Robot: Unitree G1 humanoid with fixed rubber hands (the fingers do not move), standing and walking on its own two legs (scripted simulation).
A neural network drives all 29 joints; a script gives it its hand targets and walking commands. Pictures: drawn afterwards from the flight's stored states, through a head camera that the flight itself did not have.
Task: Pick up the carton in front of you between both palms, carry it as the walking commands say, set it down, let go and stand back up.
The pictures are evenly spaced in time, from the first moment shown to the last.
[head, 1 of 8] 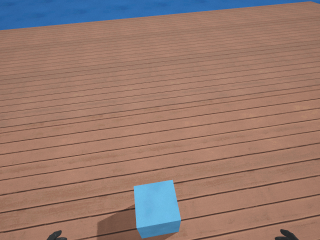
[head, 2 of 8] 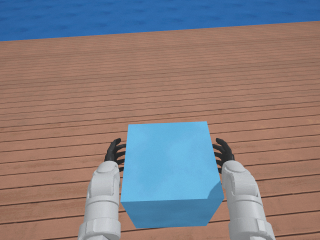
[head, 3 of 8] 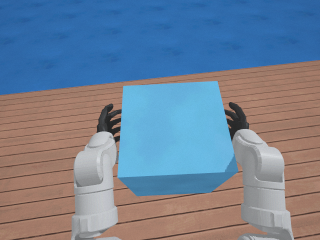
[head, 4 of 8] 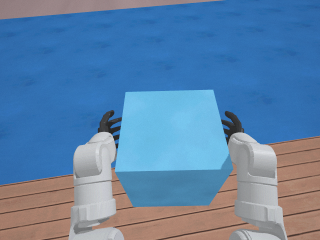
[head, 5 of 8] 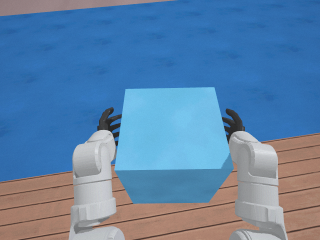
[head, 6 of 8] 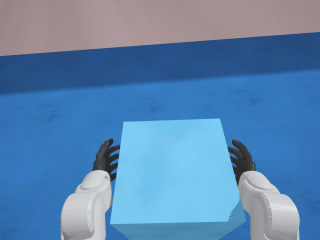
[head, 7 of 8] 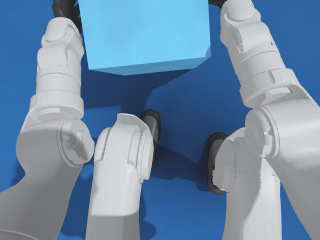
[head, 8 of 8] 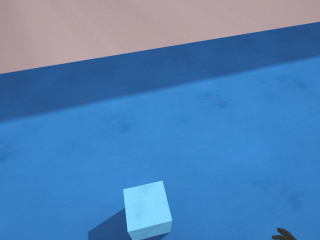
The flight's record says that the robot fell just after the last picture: no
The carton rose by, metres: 0.70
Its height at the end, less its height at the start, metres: -0.37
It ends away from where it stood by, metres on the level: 6.46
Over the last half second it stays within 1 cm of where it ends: yes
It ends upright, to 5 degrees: yes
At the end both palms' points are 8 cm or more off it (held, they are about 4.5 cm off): yes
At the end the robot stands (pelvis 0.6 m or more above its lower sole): yes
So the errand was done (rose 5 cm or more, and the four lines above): yes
